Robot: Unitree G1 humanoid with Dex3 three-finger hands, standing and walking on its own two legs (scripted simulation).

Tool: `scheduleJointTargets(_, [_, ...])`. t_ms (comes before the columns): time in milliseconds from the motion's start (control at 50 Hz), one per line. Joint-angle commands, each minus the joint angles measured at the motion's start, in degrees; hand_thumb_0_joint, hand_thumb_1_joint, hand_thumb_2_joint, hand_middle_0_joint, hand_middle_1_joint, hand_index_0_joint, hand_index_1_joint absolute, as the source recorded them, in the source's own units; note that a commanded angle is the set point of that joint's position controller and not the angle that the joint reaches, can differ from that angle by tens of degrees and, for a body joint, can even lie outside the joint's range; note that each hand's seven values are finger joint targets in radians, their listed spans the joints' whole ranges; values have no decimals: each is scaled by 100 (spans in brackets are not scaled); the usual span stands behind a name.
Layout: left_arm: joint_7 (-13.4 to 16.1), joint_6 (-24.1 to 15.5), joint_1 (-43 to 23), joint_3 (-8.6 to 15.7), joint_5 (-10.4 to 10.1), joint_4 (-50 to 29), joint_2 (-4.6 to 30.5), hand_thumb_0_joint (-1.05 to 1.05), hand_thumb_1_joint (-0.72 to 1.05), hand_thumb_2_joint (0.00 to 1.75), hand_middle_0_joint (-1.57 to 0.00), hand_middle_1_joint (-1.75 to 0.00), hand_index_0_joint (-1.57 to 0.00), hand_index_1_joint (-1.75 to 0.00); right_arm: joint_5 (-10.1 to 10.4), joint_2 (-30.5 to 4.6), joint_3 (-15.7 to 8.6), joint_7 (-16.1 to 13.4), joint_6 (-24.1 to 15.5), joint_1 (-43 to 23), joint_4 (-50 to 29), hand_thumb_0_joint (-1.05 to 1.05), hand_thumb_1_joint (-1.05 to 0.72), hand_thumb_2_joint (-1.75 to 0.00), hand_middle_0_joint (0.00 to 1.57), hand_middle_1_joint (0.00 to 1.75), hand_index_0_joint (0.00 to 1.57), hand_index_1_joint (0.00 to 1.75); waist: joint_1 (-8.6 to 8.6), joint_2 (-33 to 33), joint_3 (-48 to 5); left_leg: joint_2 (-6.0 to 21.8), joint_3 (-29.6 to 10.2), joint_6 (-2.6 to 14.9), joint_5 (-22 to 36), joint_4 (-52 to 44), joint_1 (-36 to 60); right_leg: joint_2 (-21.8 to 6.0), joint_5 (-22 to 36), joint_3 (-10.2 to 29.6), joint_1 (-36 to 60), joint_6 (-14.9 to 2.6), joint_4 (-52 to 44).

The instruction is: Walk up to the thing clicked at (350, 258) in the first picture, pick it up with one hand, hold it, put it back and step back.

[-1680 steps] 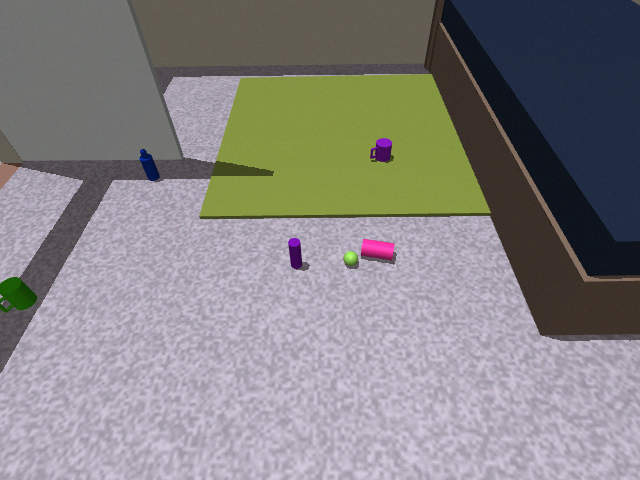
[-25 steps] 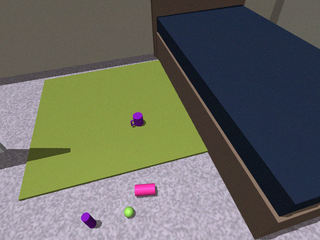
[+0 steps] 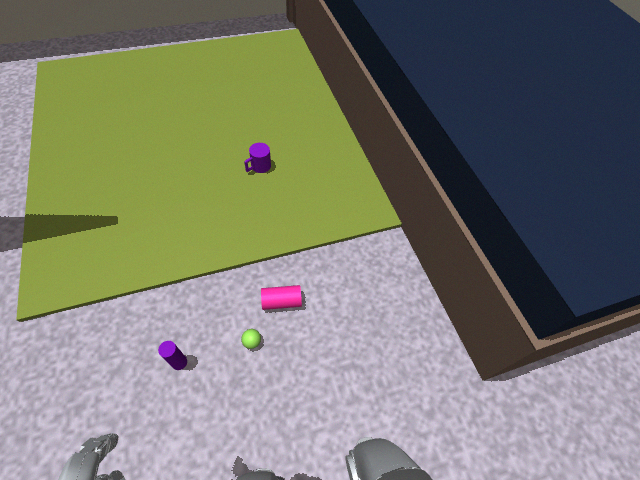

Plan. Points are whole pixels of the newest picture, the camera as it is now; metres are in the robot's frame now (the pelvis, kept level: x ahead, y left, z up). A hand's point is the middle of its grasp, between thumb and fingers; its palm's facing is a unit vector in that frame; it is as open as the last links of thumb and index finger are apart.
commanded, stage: step back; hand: left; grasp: from above
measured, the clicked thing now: (251, 338) +0.53 +0.18 -0.74
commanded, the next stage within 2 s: none
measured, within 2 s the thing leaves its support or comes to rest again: neither
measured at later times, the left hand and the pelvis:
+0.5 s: hand out of the picture +0.00 +0.25 -0.13, palm faces -0.02 -0.91 -0.42, open 7.4 cm; pelvis -0.12 -0.01 +0.00, yaw -1 degrees
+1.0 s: hand out of the picture -0.19 +0.25 -0.16, palm faces -0.08 -0.91 -0.41, open 7.4 cm; pelvis -0.28 -0.02 -0.02, yaw -5 degrees
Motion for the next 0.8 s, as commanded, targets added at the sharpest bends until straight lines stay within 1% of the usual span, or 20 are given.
scheduleJointTargets(0, [21, -145, 241, 289, 33, -455, 944, 0, 90, 90, -20, -30, -20, -30, 24, -1548, -451, -185, -191, 167, -543, 0, -90, -90, 20, 30, 20, 30, -116, 969, -1435, 1710, -1609, 1301, 4060, -556, 1851, -205, -186, 47, -398, 212, -314])
scheduleJointTargets(60, [-19, -185, 303, 312, 31, -538, 909, 0, 90, 90, -20, -30, -20, -30, 19, -1595, -447, -189, -179, 241, -617, 0, -90, -90, 20, 30, 20, 30, -201, 958, -1471, 1672, -1497, 1316, 3840, -503, 1739, -289, -57, -152, -109, 183, -1052])
scheduleJointTargets(140, [-98, -223, 847, 346, 53, -418, 845, 0, 90, 90, -20, -30, -20, -30, 33, -1703, -436, -140, -136, -133, -776, 0, -90, -90, 20, 30, 20, 30, 2, 1173, -1792, 1581, -1363, 1084, 2601, -489, 1196, -497, 416, -612, 846, 19, -2478])
scheduleJointTargets(180, [-124, -258, 1350, 371, 99, -204, 787, 0, 90, 90, -20, -30, -20, -30, 81, -1740, -432, -109, -86, -378, -802, 0, -90, -90, 20, 30, 20, 30, 286, 1124, -1817, 1417, -1165, 742, 2082, -241, 446, -522, 1525, -838, 1773, -165, -3821])
scheduleJointTargets(200, [-119, -296, 1440, 406, 147, -205, 940, 0, 90, 90, -20, -30, -20, -30, 123, -1609, -383, -94, -66, -402, -801, 0, -90, -90, 20, 30, 20, 30, 302, 787, -1712, 1162, -1003, 447, 1420, -105, -98, -685, 1910, -455, 2040, -284, -3991])
scheduleJointTargets(220, [-120, -334, 1363, 494, 211, -328, 1318, 0, 90, 90, -20, -30, -20, -30, 165, -1383, -305, -74, -69, -351, -866, 0, -90, -90, 20, 30, 20, 30, 239, -263, -1584, 521, -643, 48, 389, 699, -986, -1625, 2124, 1017, 2214, -676, -4331])
scheduleJointTargets(240, [-141, -316, 949, 591, 134, -509, 1870, 0, 90, 90, -20, -30, -20, -30, 174, -1255, -330, -118, -42, -603, -902, 0, -90, -90, 20, 30, 20, 30, 430, -1385, -1220, -469, -182, -212, -1705, 2181, -1047, -2799, 2565, 2196, 1131, -1724, -4877])
scheduleJointTargets(260, [-117, -355, 623, 576, 182, -737, 1809, 0, 90, 90, -20, -30, -20, -30, 124, -1379, -384, -139, -8, -559, -786, 0, -90, -90, 20, 30, 20, 30, 352, -1062, -857, -427, -810, -257, -2019, 3225, -792, -3017, 2958, 2416, 388, -1908, -4895])
scheduleJointTargets(300, [-57, -375, 159, 440, 105, -842, 1299, 0, 90, 90, -20, -30, -20, -30, 213, -1317, -337, -107, -25, -16, -577, 0, -90, -90, 20, 30, 20, 30, -18, -291, -901, -630, -1117, -239, -1319, 3580, -907, -2057, 3884, 872, 847, -1368, -4360])
scheduleJointTargets(320, [-40, -363, 63, 445, 135, -896, 1240, 0, 90, 90, -20, -30, -20, -30, 233, -1302, -309, -123, -55, 47, -548, 0, -90, -90, 20, 30, 20, 30, -44, -473, -973, -697, -935, -247, -1231, 3590, -1021, -1898, 4125, 524, 1071, -1204, -4248])
scheduleJointTargets(420, [22, -323, 687, 389, 185, -1009, 1087, 0, 90, 90, -20, -30, -20, -30, 155, -1284, -273, -146, -93, -89, -716, 0, -90, -90, 20, 30, 20, 30, 402, -626, -1259, -420, -602, -395, -1521, 2293, -1212, -1975, 4681, 451, 2359, -1294, -3832])
scheduleJointTargets(460, [35, -297, 701, 392, 166, -1058, 1176, 0, 90, 90, -20, -30, -20, -30, 122, -1252, -279, -130, -111, 34, -731, 0, -90, -90, 20, 30, 20, 30, 373, -805, -1386, -139, -420, -320, -1489, 1310, -825, -2073, 4760, 491, 2416, -1245, -3683])
scheduleJointTargets(500, [-1, -244, 607, 357, 116, -1102, 1221, 0, 90, 90, -20, -30, -20, -30, 88, -1207, -320, -91, -158, 302, -609, 0, -90, -90, 20, 30, 20, 30, 247, -763, -1592, -113, -119, -215, -815, 70, -264, -1877, 4616, 306, 2353, -1064, -3304])
scheduleJointTargets(540, [-55, -172, 529, 299, 51, -1168, 1169, 0, 90, 90, -20, -30, -20, -30, 12, -1272, -406, -78, -202, 570, -486, 0, -90, -90, 20, 30, 20, 30, 45, -448, -1561, 10, -169, -112, 675, -1014, 650, -1617, 3667, 184, 1451, -674, -2980])
scheduleJointTargets(560, [-75, -154, 702, 264, 26, -1226, 947, 0, 90, 90, -20, -30, -20, -30, -76, -1635, -487, -81, -239, 464, -580, 0, -90, -90, 20, 30, 20, 30, 124, 408, -1593, 963, -1466, 198, 1337, -1220, 1072, -1091, 2443, -12, 629, -348, -2415])
scheduleJointTargets(580, [-34, -177, 429, 269, -5, -1302, 910, 0, 90, 90, -20, -30, -20, -30, -36, -2305, -587, -9, -224, 138, -711, 0, -90, -90, 20, 30, 20, 30, 22, 1719, -1433, 2115, -2784, 1026, 2301, -1444, 585, -56, -122, -653, 99, -86, -1470])
scheduleJointTargets(600, [37, -164, 52, 396, 88, -1220, 1082, 0, 90, 90, -20, -30, -20, -30, -39, -2349, -609, -21, -237, 214, -695, 0, -90, -90, 20, 30, 20, 30, -293, 1511, -1287, 2468, -3276, 1534, 2322, -1537, -125, -44, -844, 107, 307, -60, -260])
scheduleJointTargets(620, [48, -131, 121, 402, 82, -1138, 1073, 0, 90, 90, -20, -30, -20, -30, -32, -2075, -536, -47, -254, 29, -671, 0, -90, -90, 20, 30, 20, 30, -87, 934, -1168, 2141, -2526, 1318, 2480, -1319, -96, -36, -589, 427, 184, -132, 263])
scheduleJointTargets(660, [19, -124, 732, 376, -28, -924, 970, 0, 90, 90, -20, -30, -20, -30, -46, -1713, -402, -102, -248, -473, -791, 0, -90, -90, 20, 30, 20, 30, 290, 959, -1180, 1608, -1629, 1010, 2835, -1039, 370, 34, -21, 373, -213, -124, 784])
scheduleJointTargets(780, [-57, -165, 865, 401, 70, -924, 942, 0, 90, 90, -20, -30, -20, -30, 5, -1547, -418, -151, -242, -12, -855, 0, -90, -90, 20, 30, 20, 30, -15, 1104, -1379, 1598, -1381, 1276, 2949, -734, 1365, -185, 1, -34, -272, 285, -191])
